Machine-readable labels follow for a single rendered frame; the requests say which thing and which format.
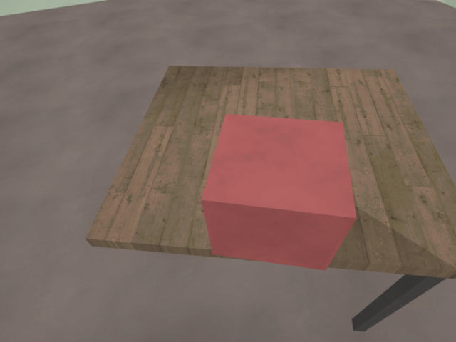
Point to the carton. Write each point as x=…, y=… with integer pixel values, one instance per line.
x=279, y=190

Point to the table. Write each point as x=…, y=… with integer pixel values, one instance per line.
x=404, y=197

